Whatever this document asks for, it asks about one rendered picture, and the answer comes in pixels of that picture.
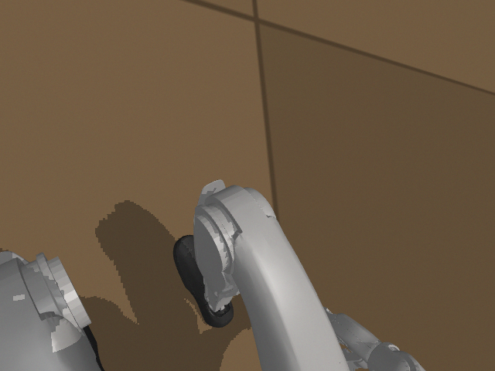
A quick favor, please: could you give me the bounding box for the right robot foot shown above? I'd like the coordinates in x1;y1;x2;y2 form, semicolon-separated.
173;235;234;328

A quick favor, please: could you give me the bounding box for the right robot hand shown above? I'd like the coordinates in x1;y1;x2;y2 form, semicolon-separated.
323;307;382;371

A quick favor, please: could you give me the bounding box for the right robot arm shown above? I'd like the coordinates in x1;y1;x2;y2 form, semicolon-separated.
367;342;425;371

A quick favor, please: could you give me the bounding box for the left robot foot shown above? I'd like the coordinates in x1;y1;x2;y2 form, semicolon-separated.
83;325;104;371

